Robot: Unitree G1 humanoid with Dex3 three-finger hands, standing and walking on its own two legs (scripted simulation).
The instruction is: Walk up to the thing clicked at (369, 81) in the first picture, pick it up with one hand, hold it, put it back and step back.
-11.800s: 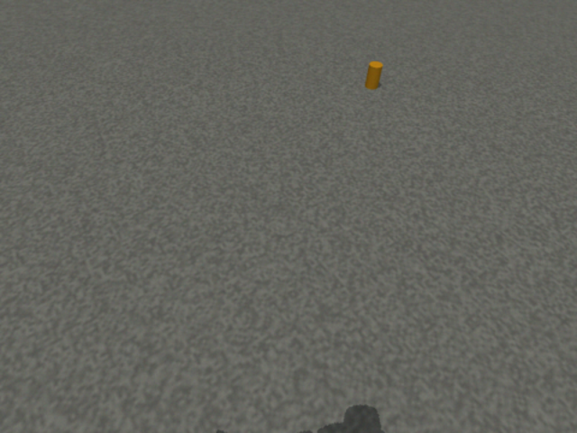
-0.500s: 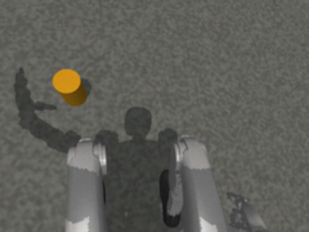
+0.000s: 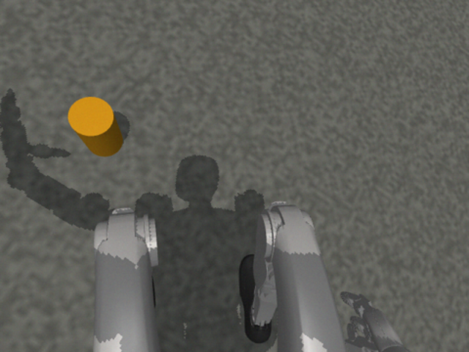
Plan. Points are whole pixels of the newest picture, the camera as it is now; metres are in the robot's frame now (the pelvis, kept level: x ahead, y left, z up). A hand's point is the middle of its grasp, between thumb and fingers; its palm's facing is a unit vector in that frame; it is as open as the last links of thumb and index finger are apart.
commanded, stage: approach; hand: left
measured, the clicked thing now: (98, 129) +0.52 +0.25 -0.30
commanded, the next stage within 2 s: close in in 0.64 s
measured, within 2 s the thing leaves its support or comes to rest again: neither
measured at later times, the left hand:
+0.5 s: hand out of the picture +0.46 +0.40 -0.10, palm faces +0.28 -0.96 +0.00, open 17.5 cm
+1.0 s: hand (60, 138) +0.48 +0.31 -0.24, palm faces +0.31 -0.95 +0.02, open 17.3 cm
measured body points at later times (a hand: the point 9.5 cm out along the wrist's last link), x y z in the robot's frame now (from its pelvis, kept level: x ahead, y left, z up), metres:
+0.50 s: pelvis -0.01 +0.00 -0.04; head +0.24 +0.11 +0.31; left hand +0.44 +0.45 -0.09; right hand +0.12 -0.27 -0.12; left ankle +0.08 +0.13 -0.34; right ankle +0.10 -0.14 -0.34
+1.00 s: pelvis -0.02 +0.02 -0.08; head +0.25 +0.16 +0.25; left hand +0.45 +0.36 -0.24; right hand +0.11 -0.25 -0.12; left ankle +0.08 +0.13 -0.34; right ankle +0.10 -0.14 -0.34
